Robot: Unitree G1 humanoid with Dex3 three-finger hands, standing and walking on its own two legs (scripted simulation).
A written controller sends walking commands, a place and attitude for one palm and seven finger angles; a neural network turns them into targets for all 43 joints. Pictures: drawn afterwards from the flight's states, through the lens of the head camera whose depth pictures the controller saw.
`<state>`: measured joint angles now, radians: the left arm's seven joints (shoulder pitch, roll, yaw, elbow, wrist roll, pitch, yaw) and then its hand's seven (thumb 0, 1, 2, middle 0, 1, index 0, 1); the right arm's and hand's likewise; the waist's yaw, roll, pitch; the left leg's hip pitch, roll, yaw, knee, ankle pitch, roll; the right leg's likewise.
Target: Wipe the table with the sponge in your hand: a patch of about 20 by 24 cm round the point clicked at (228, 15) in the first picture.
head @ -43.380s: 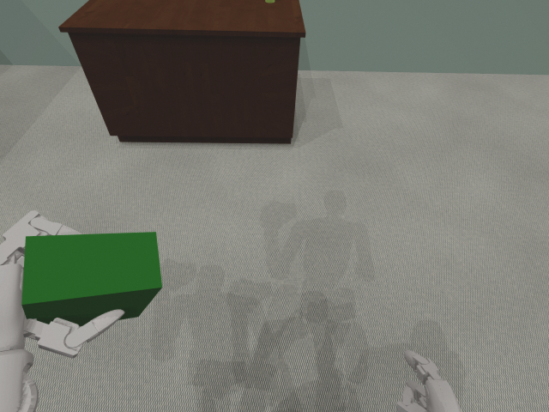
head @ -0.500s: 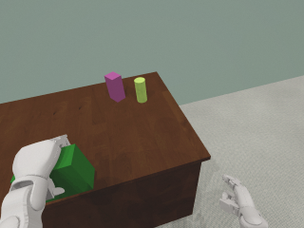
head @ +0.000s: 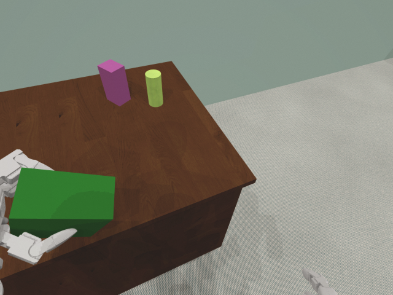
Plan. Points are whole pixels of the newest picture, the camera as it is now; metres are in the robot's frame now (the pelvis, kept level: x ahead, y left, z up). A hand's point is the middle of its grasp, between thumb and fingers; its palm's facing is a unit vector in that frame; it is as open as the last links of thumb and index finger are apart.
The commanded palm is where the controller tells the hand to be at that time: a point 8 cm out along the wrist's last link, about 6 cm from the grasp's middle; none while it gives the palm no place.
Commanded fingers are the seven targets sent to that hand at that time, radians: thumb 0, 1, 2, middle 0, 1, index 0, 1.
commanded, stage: step back with the hand held close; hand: left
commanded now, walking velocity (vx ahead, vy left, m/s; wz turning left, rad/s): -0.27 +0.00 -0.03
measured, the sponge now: (75, 208) +0.22 +0.20 +0.13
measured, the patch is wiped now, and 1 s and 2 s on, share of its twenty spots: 1.00 1.00 1.00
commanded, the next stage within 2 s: stop stepping back and stand still in 1.04 s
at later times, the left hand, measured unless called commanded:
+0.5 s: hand out of the picture +0.15 +0.27 +0.17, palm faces +0.41 -0.81 -0.42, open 10.4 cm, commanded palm +0.10 +0.30 +0.19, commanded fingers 0.00 0.10 1.30 -1.20 -1.60 -1.20 -1.60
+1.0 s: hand out of the picture +0.09 +0.22 +0.17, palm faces +0.31 -0.87 -0.40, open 10.4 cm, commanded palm +0.02 +0.27 +0.19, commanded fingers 0.00 0.10 1.30 -1.20 -1.60 -1.20 -1.60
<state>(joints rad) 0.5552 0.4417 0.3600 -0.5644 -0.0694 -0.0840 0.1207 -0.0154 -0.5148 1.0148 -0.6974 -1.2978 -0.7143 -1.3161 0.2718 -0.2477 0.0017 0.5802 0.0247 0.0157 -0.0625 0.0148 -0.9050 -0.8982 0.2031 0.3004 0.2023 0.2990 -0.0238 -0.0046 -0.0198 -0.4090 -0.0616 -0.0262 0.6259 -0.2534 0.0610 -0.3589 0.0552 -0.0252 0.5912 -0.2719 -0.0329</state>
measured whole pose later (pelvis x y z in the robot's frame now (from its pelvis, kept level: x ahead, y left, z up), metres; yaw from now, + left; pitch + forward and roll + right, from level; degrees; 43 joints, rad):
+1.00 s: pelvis -0.14 -0.01 +0.00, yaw +0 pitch +4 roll -1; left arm 0.48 0.43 0.36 -0.60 -0.04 -0.16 0.12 -0.01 -0.52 1.02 -0.70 -1.30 -0.72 -1.31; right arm 0.21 -0.23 0.00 0.58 0.03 -0.03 -0.06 0.01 -0.90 -0.90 0.21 0.30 0.20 0.30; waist -0.03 -0.05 -0.03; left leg -0.38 0.03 0.00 0.63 -0.26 0.00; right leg -0.39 0.00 0.02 0.61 -0.29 0.03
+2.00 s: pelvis -0.38 -0.08 +0.00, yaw +4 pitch +0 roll +1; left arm 0.54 0.36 0.30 -0.58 -0.04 -0.13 0.11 -0.02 -0.52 1.02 -0.70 -1.30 -0.72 -1.32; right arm 0.23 -0.19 0.02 0.66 0.01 -0.09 -0.05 0.02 -0.90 -0.90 0.21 0.30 0.21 0.30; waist -0.01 -0.05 -0.03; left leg -0.37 0.02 0.07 0.77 -0.40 0.05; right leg -0.41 -0.01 -0.08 0.61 -0.24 -0.06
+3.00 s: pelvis -0.34 -0.09 +0.02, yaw +4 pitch +0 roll -1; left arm 0.49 0.36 0.30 -0.48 -0.06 -0.09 0.15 -0.02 -0.52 1.02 -0.70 -1.30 -0.72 -1.32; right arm 0.17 -0.21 0.02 0.58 0.02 -0.06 -0.06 0.01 -0.90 -0.90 0.21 0.30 0.20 0.30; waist 0.01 0.01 0.01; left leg -0.21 0.03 0.01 0.48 -0.26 0.00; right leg -0.19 0.01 -0.05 0.42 -0.23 0.00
